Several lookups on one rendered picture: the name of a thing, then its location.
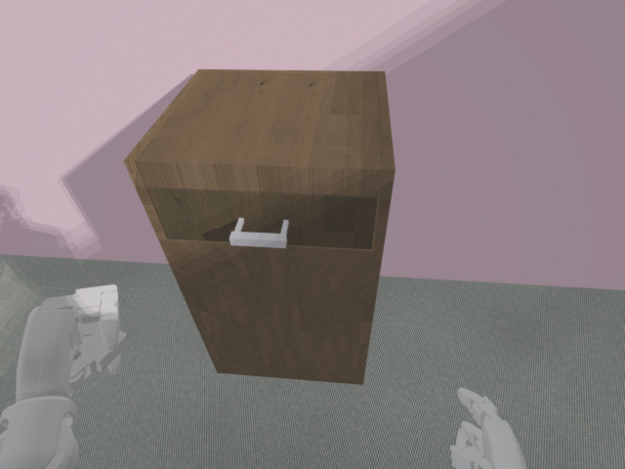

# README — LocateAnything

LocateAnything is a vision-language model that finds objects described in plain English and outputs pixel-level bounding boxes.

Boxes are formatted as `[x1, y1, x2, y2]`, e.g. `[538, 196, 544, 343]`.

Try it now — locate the drawer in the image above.
[148, 188, 378, 249]

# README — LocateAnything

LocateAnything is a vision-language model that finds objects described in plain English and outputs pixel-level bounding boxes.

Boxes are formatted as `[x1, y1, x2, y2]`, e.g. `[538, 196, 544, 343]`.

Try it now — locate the robot right hand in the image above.
[450, 387, 527, 469]

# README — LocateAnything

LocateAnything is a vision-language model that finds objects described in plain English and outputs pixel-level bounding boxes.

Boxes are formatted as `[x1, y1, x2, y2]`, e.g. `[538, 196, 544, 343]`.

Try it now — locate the cabinet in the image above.
[124, 69, 396, 385]

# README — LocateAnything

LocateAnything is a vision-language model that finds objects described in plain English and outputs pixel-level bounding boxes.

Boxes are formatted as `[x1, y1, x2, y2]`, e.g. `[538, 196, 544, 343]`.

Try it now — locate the handle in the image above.
[229, 218, 289, 248]

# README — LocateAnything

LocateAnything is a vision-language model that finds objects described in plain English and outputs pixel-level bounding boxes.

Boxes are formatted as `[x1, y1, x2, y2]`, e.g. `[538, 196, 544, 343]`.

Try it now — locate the left robot forearm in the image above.
[0, 396, 78, 469]

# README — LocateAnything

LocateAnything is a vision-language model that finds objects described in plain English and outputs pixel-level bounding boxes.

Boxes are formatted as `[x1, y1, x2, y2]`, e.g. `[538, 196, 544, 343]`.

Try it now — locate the robot left hand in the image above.
[16, 284, 127, 403]

